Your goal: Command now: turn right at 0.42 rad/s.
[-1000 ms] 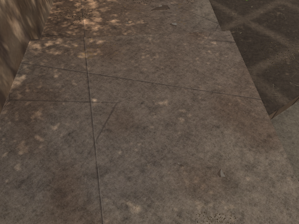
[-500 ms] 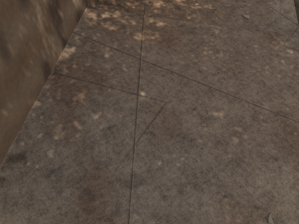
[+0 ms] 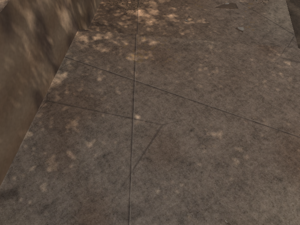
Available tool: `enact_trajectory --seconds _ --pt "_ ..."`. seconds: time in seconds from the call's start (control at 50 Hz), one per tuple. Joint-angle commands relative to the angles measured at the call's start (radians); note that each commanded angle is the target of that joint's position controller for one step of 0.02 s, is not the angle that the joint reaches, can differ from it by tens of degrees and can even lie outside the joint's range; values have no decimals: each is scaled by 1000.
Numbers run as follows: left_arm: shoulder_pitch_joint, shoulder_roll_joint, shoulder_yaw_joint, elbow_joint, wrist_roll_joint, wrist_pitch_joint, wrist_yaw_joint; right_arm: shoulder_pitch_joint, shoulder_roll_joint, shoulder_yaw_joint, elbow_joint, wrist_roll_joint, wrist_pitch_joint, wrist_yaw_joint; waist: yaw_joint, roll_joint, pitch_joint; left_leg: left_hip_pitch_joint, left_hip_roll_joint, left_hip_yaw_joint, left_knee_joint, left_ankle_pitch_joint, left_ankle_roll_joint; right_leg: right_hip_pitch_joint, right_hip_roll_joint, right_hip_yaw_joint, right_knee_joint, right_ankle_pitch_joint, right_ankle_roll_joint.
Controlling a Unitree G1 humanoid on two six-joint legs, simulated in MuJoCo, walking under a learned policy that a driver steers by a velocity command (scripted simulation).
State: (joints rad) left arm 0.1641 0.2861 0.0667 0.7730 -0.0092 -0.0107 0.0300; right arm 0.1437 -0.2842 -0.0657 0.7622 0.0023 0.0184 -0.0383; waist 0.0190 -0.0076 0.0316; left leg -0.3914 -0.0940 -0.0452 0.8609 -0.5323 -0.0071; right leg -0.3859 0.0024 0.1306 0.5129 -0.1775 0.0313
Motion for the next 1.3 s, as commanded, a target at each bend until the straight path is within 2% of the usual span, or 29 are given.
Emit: enact_trajectory --seconds 0.02,0.08,0.1,0.12,0.14,0.18,0.22,0.26,0.34,0.38,0.44,0.54,0.6,0.66,0.68,0.7,0.72,0.74,0.8,0.88,1.0,1.08,1.12,1.16,1.18,1.2,1.22,1.26,1.3 --pt "-51 187 57 -74 -16 26 19 45 -41 -11 -55 7 -16 2 -20 -159 -167 0 25 -6 -136 90 -37 189 -187 256 -135 346 -193" --pt "-81 171 58 -94 -24 55 24 149 -56 -23 -26 13 -25 23 -69 -175 -177 205 11 35 -422 314 -21 93 -124 234 -106 157 -148" --pt "-53 137 49 -94 -22 56 24 173 -102 -39 -23 5 -21 20 -63 -102 -160 302 96 -33 -495 328 15 -19 -70 194 -34 -40 -98" --pt "-10 48 26 -104 -5 51 16 157 -210 -63 -47 -22 -8 8 -24 201 -135 366 370 -343 -585 352 135 -228 82 44 239 -327 -30" --pt "-28 110 45 -131 2 28 12 115 -224 -59 -76 -73 -15 15 -27 287 -105 216 524 -531 -632 417 266 -275 74 56 436 -459 -9" --pt "26 186 76 -72 -7 31 15 -14 -131 -34 -112 -50 -38 9 27 106 -34 184 413 -324 -602 424 222 -273 31 64 620 -321 -1" --pt "63 148 70 -40 -3 49 24 -39 -107 -23 -120 -19 -46 -1 22 102 -24 226 346 -184 -574 525 180 -295 20 41 697 -216 31" --pt "35 130 64 -66 -11 50 18 13 -98 -18 -109 -22 -41 -12 -5 115 -40 262 328 -97 -562 662 201 -293 20 -3 732 -173 61" --pt "-41 99 44 -132 -14 51 6 98 -125 -29 -89 -20 -23 -26 -60 133 -60 416 372 -64 -557 722 237 -336 -17 -36 576 -163 100" --pt "-62 95 37 -156 -14 54 -7 116 -144 -39 -89 -14 -21 -23 -83 132 -73 435 397 -70 -615 461 242 -322 -53 -64 506 -150 98" --pt "-100 94 32 -191 -13 47 -25 120 -168 -50 -85 -6 -32 -13 -100 146 -22 409 423 -80 -694 191 239 -312 -82 -99 416 -152 70" --pt "-135 54 16 -219 -17 19 -55 149 -186 -66 -60 11 -61 18 -109 113 13 389 424 0 -713 190 223 -204 -82 -153 223 -185 -13" --pt "-101 56 15 -202 -18 6 -66 141 -198 -67 -38 31 -68 44 -76 120 7 326 412 47 -675 236 214 -42 -45 -199 86 -173 -62" --pt "153 116 49 -106 -13 -1 -56 109 -136 -33 -10 39 -72 59 76 52 -90 82 326 147 -397 411 141 443 3 -197 -83 -43 -124" --pt "317 208 71 -81 2 -2 -40 57 -53 3 -49 1 -81 65 140 -156 -195 -138 228 220 -21 155 61 677 -234 102 -124 15 -186" --pt "280 292 81 -109 6 -17 -36 68 -65 -3 -90 14 -97 64 101 -253 -193 -426 116 131 240 -77 19 710 -440 454 -227 -106 -342" --pt "255 214 63 -113 3 -37 -42 41 -151 -25 -80 42 -104 63 124 -130 -140 -468 157 -3 358 -39 25 628 -429 401 -254 -133 -345" --pt "209 159 43 -111 3 -50 -43 42 -164 -32 -81 55 -103 70 86 -152 -78 -482 182 -30 356 54 41 567 -375 270 -264 -153 -297" --pt "80 88 20 -113 9 -73 -45 86 -139 -34 -38 31 -87 69 2 -134 26 -388 218 -50 279 289 24 382 -263 23 -337 59 -207" --pt "94 90 28 -91 26 -99 -31 95 -75 -19 -34 30 -71 63 -18 -69 30 -372 189 -65 187 448 -10 343 -238 -147 -367 298 -195" --pt "164 132 40 -41 7 -92 -12 -99 -16 14 -116 21 -79 96 47 -40 100 -318 172 50 -161 600 28 377 -251 -283 -396 359 -167" --pt "172 175 51 -24 -3 -62 -1 -122 -50 2 -163 25 -76 117 13 -71 46 -253 108 129 -224 463 96 511 -281 -331 -241 785 -145" --pt "163 207 58 -29 -5 -42 7 -7 -105 -26 -153 29 -66 114 -63 -111 -53 -85 39 173 -211 359 145 532 -278 -340 -31 1067 -131" --pt "142 201 49 -45 -11 -47 11 272 -211 -81 -98 27 -49 85 -221 -46 -198 412 47 56 -313 416 224 247 -213 -348 424 812 -76" --pt "261 31 -3 -95 25 -72 -11 273 -312 -95 -95 25 -53 72 -89 252 -290 790 333 -489 -343 307 413 -229 -7 -280 835 -301 -9" --pt "183 84 -5 -113 -4 -117 -26 298 -255 -76 -122 19 -68 74 -143 165 -452 852 423 -819 -521 157 483 -342 53 -26 974 -419 -20" --pt "66 142 10 -149 -41 -137 -35 260 -200 -62 -116 13 -80 74 -163 98 -296 749 397 -682 -573 184 413 -422 -4 3 944 -327 -43" --pt "43 132 7 -153 -7 -146 -25 121 -142 -43 -134 21 -89 74 -59 -34 -107 435 311 -467 -588 365 342 -347 -82 -20 750 -202 -50" --pt "87 143 18 -145 15 -122 -25 59 -121 -34 -160 2 -90 66 -1 9 -69 268 263 -378 -632 493 335 -240 -110 -22 680 -154 -27"
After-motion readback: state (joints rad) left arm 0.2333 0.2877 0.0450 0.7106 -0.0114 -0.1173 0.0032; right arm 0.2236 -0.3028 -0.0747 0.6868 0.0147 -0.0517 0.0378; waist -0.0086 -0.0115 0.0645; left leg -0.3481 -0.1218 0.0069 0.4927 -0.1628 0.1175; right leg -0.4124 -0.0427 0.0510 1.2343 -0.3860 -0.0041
